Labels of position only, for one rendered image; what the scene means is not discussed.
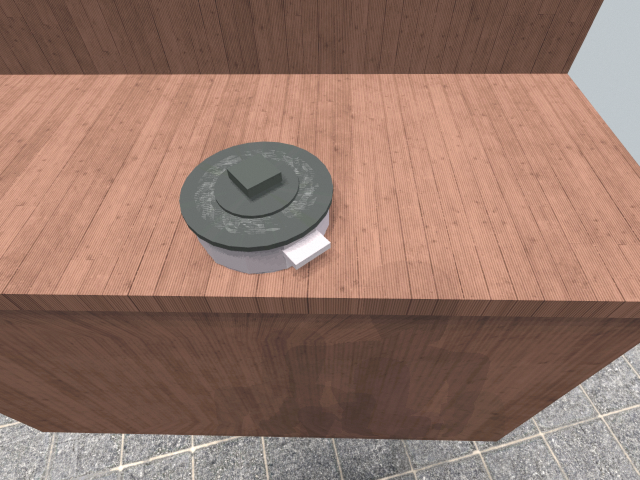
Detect lid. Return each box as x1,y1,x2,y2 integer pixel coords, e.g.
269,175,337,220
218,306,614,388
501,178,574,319
179,141,333,252

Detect knob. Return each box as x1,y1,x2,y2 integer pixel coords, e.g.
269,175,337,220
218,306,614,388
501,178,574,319
227,153,282,198

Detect pot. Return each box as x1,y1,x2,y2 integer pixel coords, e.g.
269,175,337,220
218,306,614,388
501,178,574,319
197,210,331,274

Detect table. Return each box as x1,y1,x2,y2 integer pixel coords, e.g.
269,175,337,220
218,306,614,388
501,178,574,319
0,0,640,441

